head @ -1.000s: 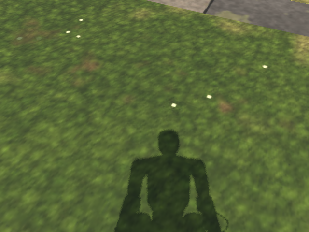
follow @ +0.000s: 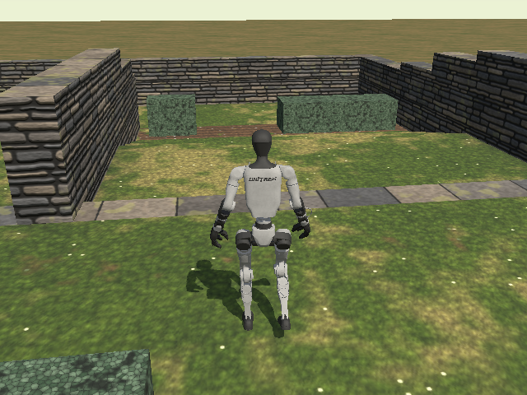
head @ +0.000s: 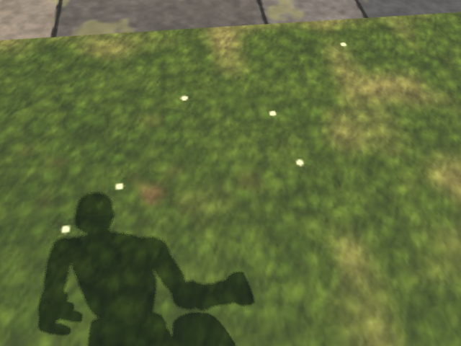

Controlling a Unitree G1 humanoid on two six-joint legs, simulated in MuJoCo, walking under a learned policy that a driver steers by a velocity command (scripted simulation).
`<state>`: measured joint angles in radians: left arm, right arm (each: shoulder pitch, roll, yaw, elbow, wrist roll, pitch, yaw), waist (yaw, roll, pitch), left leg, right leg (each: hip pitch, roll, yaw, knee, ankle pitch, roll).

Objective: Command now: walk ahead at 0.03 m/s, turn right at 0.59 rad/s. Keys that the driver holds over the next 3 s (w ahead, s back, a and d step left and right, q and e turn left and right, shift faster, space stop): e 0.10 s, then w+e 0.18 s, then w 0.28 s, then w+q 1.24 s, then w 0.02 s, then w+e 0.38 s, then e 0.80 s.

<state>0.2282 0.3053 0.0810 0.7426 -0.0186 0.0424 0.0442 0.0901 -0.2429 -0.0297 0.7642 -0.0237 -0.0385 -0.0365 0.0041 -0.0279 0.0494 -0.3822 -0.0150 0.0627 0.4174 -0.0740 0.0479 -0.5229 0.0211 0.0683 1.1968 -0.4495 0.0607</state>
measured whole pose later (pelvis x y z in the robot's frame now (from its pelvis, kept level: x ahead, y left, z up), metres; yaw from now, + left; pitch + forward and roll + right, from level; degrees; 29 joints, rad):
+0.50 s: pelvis +0.08 -0.07 +0.02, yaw -14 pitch +2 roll +3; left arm 0.47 0.22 0.04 0.76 0.00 -0.07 0.01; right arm 0.11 -0.31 -0.09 0.80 0.01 -0.07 0.02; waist 0.04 0.05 -0.03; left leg -0.68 0.06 -0.02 0.87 0.00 0.01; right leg -0.05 0.01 0.04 0.26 -0.24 -0.06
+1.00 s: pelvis +0.37 -0.09 +0.00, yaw -4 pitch +2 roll +2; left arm 0.23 0.27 0.03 0.70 0.01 -0.12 0.01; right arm 0.27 -0.27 -0.06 0.79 0.01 -0.07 0.03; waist -0.02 -0.03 0.03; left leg -0.26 -0.13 -0.02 0.37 -0.14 0.11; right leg -0.60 -0.10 0.08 1.16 -0.30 0.01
